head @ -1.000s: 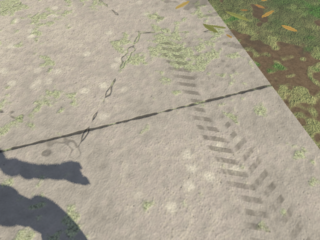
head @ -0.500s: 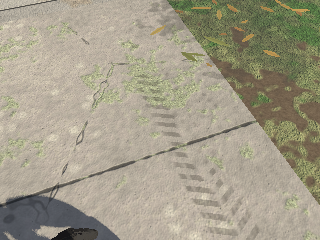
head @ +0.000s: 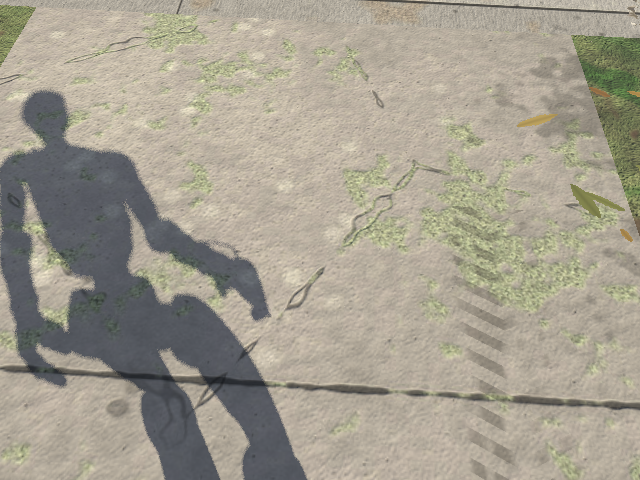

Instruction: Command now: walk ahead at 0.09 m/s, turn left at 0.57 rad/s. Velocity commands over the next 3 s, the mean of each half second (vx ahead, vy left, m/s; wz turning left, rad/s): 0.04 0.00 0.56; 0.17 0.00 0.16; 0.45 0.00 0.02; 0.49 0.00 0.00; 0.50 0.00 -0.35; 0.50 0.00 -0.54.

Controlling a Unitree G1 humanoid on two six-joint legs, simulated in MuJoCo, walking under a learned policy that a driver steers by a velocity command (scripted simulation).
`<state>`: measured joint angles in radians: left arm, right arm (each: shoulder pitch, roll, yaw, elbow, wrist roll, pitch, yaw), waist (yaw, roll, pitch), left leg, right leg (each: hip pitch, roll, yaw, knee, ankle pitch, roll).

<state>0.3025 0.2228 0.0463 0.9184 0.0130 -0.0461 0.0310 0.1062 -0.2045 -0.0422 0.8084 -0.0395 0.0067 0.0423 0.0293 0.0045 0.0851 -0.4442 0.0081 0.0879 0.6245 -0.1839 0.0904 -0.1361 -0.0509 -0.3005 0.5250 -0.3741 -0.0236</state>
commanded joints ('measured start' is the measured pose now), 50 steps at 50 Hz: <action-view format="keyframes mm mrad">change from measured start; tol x32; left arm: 1 73 166 45 -50 4 21 4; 50 -100 142 42 -141 10 4 -63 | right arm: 1 205 -167 -53 -15 -12 -34 -21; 50 238 -165 -25 63 17 -71 -44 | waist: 1 -88 91 -210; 24 -11 132 -152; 27 -19 -237 -79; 50 -64 103 63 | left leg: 1 314 63 -147 -181 302 76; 2 515 365 -542 -173 775 258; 6 265 228 -436 -327 273 215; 24 113 86 -553 -374 -138 67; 32 -28 -152 -229 454 -198 -96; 44 435 -82 -39 -333 -67 -12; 46 776 274 -518 -451 -413 70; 50 537 242 -454 -540 -271 124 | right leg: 1 -69 -170 67 365 518 -27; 2 -397 25 50 680 -286 41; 3 -433 47 263 769 -336 49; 25 23 103 313 -162 59 -41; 27 -11 -304 810 -400 -135 -175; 33 -48 -135 470 -236 501 -172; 43 -57 -131 526 -278 -12 -178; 50 -634 -21 314 414 30 -43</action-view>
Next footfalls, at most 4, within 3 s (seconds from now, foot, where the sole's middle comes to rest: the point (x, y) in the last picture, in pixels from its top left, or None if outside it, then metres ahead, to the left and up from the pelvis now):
0.02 left None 0.13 0.08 -0.77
0.52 right None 0.08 -0.11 -0.77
0.90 left None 0.00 0.08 -0.77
1.34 right None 0.39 0.00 -0.77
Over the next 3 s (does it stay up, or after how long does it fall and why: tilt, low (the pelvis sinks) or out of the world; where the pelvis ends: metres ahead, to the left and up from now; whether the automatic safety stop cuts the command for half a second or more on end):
stays up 1.10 0.27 -0.01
